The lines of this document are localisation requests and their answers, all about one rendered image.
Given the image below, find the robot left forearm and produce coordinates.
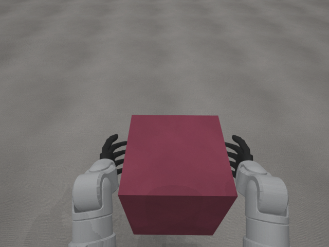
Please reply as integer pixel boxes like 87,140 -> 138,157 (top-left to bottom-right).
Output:
68,158 -> 119,247

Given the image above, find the robot right forearm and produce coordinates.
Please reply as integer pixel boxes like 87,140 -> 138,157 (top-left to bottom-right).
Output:
235,161 -> 291,247

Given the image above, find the right robot hand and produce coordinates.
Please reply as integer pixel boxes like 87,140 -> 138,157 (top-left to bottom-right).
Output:
225,135 -> 253,178

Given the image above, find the left robot hand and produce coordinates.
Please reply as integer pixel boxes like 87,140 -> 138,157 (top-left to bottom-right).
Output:
100,134 -> 127,174

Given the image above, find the carton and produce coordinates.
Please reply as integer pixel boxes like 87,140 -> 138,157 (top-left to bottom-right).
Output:
118,115 -> 238,236

